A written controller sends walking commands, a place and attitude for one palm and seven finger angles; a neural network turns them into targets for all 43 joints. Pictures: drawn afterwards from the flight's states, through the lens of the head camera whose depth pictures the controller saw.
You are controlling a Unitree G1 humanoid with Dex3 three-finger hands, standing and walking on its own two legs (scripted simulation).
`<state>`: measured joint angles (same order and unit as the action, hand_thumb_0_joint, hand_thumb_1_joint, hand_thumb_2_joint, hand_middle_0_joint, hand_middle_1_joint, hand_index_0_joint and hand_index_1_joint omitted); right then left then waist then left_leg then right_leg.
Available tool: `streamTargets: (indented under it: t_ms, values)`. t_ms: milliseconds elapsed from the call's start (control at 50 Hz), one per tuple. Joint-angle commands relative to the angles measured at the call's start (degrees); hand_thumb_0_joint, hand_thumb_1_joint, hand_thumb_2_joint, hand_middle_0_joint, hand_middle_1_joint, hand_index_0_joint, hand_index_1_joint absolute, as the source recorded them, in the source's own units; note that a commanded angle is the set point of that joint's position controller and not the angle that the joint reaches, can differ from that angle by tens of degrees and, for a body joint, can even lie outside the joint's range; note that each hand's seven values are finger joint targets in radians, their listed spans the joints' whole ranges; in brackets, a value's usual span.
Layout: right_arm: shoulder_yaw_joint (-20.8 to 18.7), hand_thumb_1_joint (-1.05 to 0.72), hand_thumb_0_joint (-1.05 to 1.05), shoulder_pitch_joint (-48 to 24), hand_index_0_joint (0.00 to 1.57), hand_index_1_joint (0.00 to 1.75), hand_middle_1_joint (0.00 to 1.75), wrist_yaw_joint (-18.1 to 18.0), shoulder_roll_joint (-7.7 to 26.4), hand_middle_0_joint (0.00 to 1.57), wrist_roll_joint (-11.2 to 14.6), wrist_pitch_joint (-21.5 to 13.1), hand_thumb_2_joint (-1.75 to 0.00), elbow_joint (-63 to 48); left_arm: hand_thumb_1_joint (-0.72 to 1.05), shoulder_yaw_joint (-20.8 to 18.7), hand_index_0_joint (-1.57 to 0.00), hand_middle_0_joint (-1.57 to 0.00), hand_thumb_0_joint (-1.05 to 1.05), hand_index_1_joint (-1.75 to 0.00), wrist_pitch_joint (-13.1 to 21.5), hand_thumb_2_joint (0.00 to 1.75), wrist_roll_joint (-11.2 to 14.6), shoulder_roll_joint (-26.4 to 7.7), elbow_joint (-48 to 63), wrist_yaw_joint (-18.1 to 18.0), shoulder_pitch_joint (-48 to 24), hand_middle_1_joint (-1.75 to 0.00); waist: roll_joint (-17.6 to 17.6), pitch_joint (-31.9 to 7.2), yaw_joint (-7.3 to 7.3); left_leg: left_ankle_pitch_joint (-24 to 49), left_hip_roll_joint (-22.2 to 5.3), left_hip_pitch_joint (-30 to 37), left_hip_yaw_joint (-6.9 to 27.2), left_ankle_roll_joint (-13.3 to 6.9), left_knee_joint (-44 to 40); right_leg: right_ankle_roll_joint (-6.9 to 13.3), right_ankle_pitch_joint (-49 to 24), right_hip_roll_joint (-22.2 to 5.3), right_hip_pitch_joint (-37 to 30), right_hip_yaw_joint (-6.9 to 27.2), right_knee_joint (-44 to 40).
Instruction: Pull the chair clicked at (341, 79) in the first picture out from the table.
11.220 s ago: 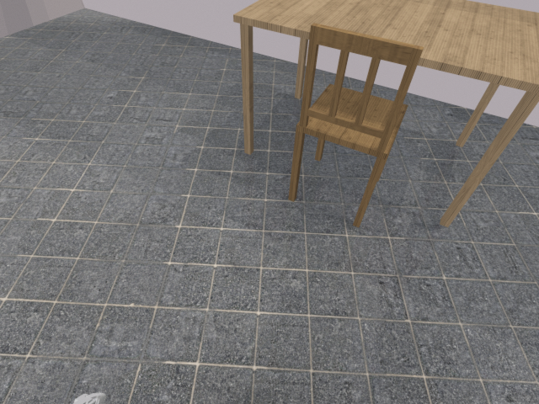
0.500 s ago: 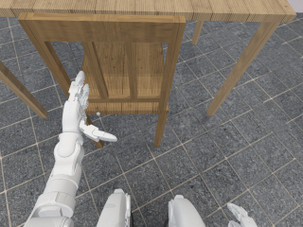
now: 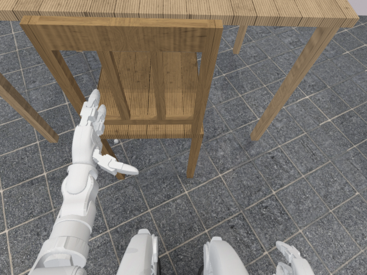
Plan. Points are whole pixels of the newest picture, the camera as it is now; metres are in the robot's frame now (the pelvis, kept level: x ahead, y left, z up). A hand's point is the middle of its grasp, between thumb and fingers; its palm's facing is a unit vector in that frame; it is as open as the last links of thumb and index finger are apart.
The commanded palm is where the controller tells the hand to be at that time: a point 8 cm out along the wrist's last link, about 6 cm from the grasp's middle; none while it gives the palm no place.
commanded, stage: aim the fingers beside a spindle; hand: left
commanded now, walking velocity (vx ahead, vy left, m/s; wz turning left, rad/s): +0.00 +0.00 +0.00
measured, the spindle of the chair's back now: (116, 89) +0.54 +0.17 +0.02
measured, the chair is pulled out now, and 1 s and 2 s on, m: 0.00 0.00 0.00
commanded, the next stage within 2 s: push the fingers through the gap in 0.32 s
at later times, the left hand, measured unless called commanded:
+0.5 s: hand (118, 138) +0.40 +0.15 +0.03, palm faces +0.02 -1.00 -0.03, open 16.9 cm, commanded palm +0.37 +0.20 +0.03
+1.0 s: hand (118, 118) +0.45 +0.15 +0.03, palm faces +0.04 -1.00 -0.03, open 16.9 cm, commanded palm +0.42 +0.20 +0.03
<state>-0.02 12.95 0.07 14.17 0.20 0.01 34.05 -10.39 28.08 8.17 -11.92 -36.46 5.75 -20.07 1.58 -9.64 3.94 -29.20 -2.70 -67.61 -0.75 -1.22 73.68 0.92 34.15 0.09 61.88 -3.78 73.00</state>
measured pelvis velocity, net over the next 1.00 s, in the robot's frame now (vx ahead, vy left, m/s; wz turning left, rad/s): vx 0.00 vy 0.00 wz -0.01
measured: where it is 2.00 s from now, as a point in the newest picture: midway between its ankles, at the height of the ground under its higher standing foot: outside the picture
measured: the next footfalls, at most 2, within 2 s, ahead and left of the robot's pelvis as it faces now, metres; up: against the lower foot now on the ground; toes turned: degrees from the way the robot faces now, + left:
none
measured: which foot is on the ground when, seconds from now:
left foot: down 0.00-1.00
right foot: down 0.00-1.00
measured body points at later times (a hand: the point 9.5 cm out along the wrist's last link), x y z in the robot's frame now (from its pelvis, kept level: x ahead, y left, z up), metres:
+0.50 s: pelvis +0.00 +0.00 +0.00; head +0.11 +0.01 +0.43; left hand +0.39 +0.20 +0.03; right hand +0.12 -0.25 -0.12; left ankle +0.05 +0.11 -0.62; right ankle +0.00 -0.11 -0.62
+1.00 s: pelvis +0.00 +0.00 +0.00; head +0.13 +0.01 +0.43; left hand +0.44 +0.21 +0.03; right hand +0.08 -0.26 -0.13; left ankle +0.05 +0.11 -0.62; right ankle +0.00 -0.11 -0.62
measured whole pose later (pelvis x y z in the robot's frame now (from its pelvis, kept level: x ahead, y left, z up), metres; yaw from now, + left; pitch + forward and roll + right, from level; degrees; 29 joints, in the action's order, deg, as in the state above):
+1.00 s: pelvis +0.00 +0.00 +0.00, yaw +0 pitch +25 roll -3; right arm 0.0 15.5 0.4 14.4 -0.6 1.3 36.0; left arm -14.8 29.2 6.4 -15.6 -48.8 4.7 -33.4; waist 2.2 -9.5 6.0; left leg -29.2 -3.0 -70.2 -0.5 -1.1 74.7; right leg 1.0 34.0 0.5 64.5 -3.8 73.8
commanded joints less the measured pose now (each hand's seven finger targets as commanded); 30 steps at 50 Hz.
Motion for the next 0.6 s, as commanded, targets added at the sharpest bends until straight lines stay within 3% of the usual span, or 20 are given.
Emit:
streamTargets:
  t_ms: [0, 120, 160, 220, 260, 300, 340, 420, 480, 560, 580]
  values:
    - [-3.4, -0.9, 0.0, 3.31, 0.2, 0.3, 0.3, -0.5, 7.98, 0.2, -0.33, -1.84, -0.9, -6.19, -0.5, -3.82, -0.06, -0.06, 0.0, -0.08, 4.61, 0.3, 0.51, -10.2, 14.93, -0.91, -14.02, -0.08, 2.42, -25.92, -0.6, 18.17, 1.71, 23.94, 2.79, 0.03, -7.83, 0.77, -20.03, 1.02, -8.83, 2.26, -9.92]
    - [-3.46, -0.9, 0.0, 2.95, 0.2, 0.3, 0.3, -0.37, 8.17, 0.2, 0.14, -1.66, -0.9, -6.47, -0.5, -0.72, -0.06, -0.06, 0.0, -0.08, 3.21, 0.3, 1.16, -7.21, 14.01, 0.62, -9.85, -0.08, 0.45, -22.14, 0.32, 16.43, 1.55, 22.38, 2.65, -0.07, -8.37, 0.58, -19.13, 1.07, -8.29, 2.08, -11.06]
    - [-3.43, -0.9, 0.0, 2.92, 0.2, 0.3, 0.3, -0.56, 8.2, 0.2, 0.29, -1.8, -0.9, -6.28, -0.5, 1.28, -0.06, -0.06, 0.0, -0.08, 3.21, 0.3, 1.1, -5.61, 14.15, 0.79, -12.66, -0.08, 0.92, -20.29, 1.39, 14.45, 1.48, 22.53, 3.14, -0.19, -8.3, 0.69, -16.51, 1.14, -5.59, 1.74, -11.18]
    - [-3.52, -0.9, 0.0, 2.91, 0.2, 0.3, 0.3, -0.75, 8.3, 0.2, 0.04, -2.1, -0.9, -5.88, -0.5, 1.4, -0.06, -0.06, 0.0, -0.08, 3.76, 0.3, 0.89, -5.68, 15.14, 0.05, -15.19, -0.08, 1.37, -21.65, 1.31, 13.61, 1.54, 23.57, 3.59, -0.09, -8.23, 0.73, -14.85, 0.97, -4.63, 1.66, -11.22]
    - [-3.5, -0.9, 0.0, 3.06, 0.2, 0.3, 0.3, -0.97, 8.51, 0.2, -0.09, -2.22, -0.9, -5.48, -0.5, -0.53, -0.06, -0.06, 0.0, -0.08, 4.39, 0.3, 0.38, -8.09, 15.31, -1.0, -16.89, -0.08, 2.02, -22.1, 1.08, 13.79, 1.59, 23.68, 3.76, -0.05, -8.0, 0.86, -14.6, 1.04, -4.29, 1.7, -10.77]
    - [-3.46, -0.9, 0.0, 3.01, 0.2, 0.3, 0.3, -0.85, 8.17, 0.2, -0.29, -2.29, -0.9, -5.3, -0.5, 0.99, -0.06, -0.06, 0.0, -0.08, 4.58, 0.3, -0.33, -6.3, 14.98, -1.55, -17.81, -0.08, 2.94, -23.11, 1.31, 14.67, 1.42, 25.51, 4.12, 0.22, -8.11, 0.89, -14.67, 0.92, -3.02, 1.3, -10.39]
    - [-3.4, -0.9, 0.0, 3.18, 0.2, 0.3, 0.3, -0.82, 8.43, 0.2, -0.34, -2.04, -0.9, -5.21, -0.5, -1.1, -0.06, -0.06, 0.0, -0.08, 4.24, 0.3, -0.56, -8.21, 12.7, -2.13, -16.86, -0.08, 1.14, -22.63, 0.84, 13.84, 1.56, 23.58, 3.83, 0.14, -8.11, 0.85, -14.48, 1.03, -4.27, 1.52, -10.65]
    - [-3.29, -0.9, 0.0, 3.15, 0.2, 0.3, 0.3, -0.58, 8.29, 0.2, -0.32, -1.63, -0.9, -5.79, -0.5, -1.85, -0.06, -0.06, 0.0, -0.08, 3.69, 0.3, -0.68, -8.56, 11.71, -2.43, -15.43, -0.08, 1.6, -23.82, 0.06, 15.17, 1.69, 23.49, 3.42, 0.23, -8.35, 0.91, -16.15, 1.09, -6.01, 1.71, -10.48]
    - [-3.24, -0.9, 0.0, 3.57, 0.2, 0.3, 0.3, -0.55, 8.23, 0.2, -0.31, -1.46, -0.9, -5.36, -0.5, -1.04, -0.06, -0.06, 0.0, -0.08, 3.43, 0.3, -0.63, -7.82, 10.91, -2.59, -18.79, -0.08, 1.5, -23.22, 1.22, 15.52, 1.55, 23.44, 3.56, 0.06, -8.0, 0.76, -16.45, 1.12, -4.86, 1.73, -10.44]
    - [-3.22, -0.9, 0.0, 4.43, 0.2, 0.3, 0.3, -0.72, 8.35, 0.2, -0.37, -1.38, -0.9, -4.84, -0.5, -2.52, -0.06, -0.06, 0.0, -0.08, 3.71, 0.3, -0.43, -9.35, 9.37, -2.36, -21.89, -0.08, -0.1, -23.46, 1.97, 14.79, 1.68, 21.58, 3.07, -0.28, -7.4, 0.5, -16.86, 1.21, -6.16, 2.31, -10.75]
    - [-3.3, -0.9, 0.0, 4.51, 0.2, 0.3, 0.3, -0.75, 8.39, 0.2, -0.43, -1.38, -0.9, -4.65, -0.5, -3.39, -0.06, -0.06, 0.0, -0.08, 3.99, 0.3, -0.59, -10.16, 9.11, -2.31, -21.52, -0.08, 1.01, -24.39, 1.3, 15.56, 1.68, 22.09, 3.05, -0.05, -7.51, 0.62, -17.37, 1.16, -6.48, 2.36, -10.53]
